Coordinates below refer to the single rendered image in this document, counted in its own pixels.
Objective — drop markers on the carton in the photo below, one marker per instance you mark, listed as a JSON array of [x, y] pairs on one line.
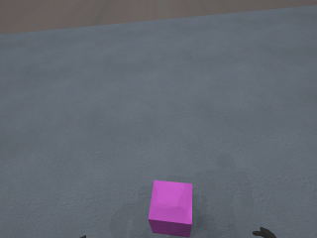
[[171, 208]]

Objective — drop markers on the right robot hand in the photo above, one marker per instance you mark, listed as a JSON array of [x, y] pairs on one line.
[[264, 233]]

